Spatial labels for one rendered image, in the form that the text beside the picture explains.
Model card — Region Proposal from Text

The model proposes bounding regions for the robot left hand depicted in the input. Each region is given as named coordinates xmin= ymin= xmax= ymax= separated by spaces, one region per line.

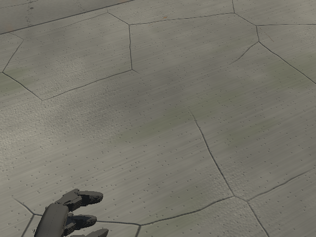
xmin=34 ymin=189 xmax=109 ymax=237

